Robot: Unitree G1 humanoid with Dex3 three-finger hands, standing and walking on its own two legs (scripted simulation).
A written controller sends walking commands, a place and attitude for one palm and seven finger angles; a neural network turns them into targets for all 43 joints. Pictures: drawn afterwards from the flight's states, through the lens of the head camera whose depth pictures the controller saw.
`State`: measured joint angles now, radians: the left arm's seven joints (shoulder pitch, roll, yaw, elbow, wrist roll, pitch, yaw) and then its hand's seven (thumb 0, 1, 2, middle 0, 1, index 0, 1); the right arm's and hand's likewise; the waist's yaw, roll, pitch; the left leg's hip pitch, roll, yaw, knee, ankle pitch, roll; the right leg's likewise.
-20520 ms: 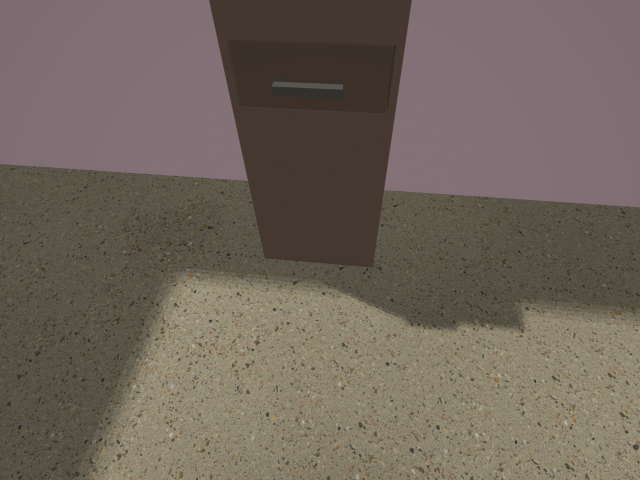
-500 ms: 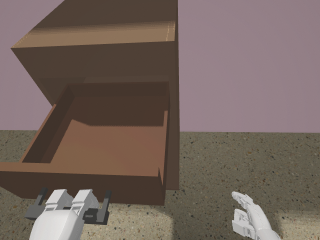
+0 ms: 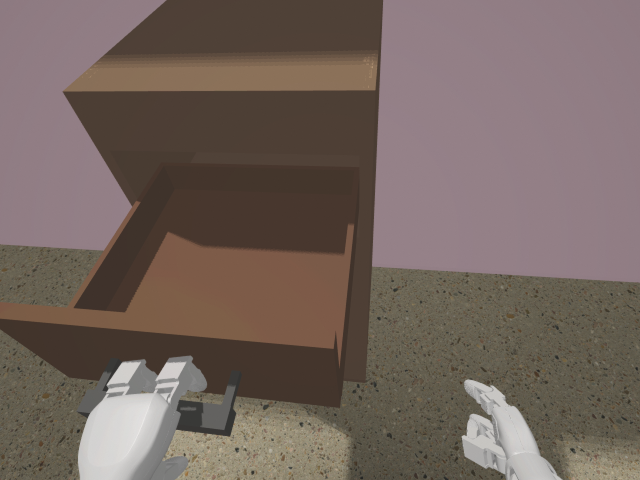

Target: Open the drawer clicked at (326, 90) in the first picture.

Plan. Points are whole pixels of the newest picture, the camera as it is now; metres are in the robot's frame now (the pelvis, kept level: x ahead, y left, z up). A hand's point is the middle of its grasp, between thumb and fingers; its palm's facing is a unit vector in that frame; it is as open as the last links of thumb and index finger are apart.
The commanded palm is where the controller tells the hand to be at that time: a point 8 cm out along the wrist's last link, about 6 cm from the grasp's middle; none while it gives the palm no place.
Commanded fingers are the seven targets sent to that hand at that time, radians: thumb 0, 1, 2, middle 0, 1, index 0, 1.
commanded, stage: open the thumb to release the handle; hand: left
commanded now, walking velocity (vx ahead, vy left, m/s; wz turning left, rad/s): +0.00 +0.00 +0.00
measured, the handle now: (164, 392) +0.20 +0.21 +0.04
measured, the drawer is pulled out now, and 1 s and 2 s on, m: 0.30 0.30 0.30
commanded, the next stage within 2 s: lift the hand off the handle in 0.10 s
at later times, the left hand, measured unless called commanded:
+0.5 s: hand (165, 438) +0.16 +0.20 +0.02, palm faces +0.07 -0.16 -0.98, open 13.5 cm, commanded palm +0.14 +0.19 +0.08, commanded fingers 0.00 -0.50 0.30 -0.30 -1.20 -0.30 -1.20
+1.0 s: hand (153, 422) +0.16 +0.20 +0.07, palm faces +0.05 -0.18 -0.98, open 13.3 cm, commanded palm +0.13 +0.20 +0.15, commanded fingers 0.00 -0.50 0.30 -0.30 -1.20 -0.30 -1.20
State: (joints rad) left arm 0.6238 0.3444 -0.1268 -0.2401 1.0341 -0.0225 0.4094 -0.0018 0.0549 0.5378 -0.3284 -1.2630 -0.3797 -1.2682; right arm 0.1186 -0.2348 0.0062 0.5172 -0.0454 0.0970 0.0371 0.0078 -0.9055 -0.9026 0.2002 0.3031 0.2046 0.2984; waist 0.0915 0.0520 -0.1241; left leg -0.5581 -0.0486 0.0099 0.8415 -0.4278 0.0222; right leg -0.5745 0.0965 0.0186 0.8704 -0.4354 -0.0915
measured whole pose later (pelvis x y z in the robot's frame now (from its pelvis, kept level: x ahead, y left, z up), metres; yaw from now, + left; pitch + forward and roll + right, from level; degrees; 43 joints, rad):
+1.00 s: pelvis -0.01 +0.03 +0.01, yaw -1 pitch +4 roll +0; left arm 0.57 0.38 -0.25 -0.40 1.01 0.10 0.30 0.00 -0.49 0.30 -0.38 -1.23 -0.42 -1.24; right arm 0.13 -0.24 0.01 0.51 -0.02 0.12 0.06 0.01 -0.91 -0.90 0.20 0.30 0.20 0.30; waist 0.10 0.09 -0.10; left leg -0.46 -0.06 0.03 0.80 -0.41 0.06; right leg -0.47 0.09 0.04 0.81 -0.40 -0.05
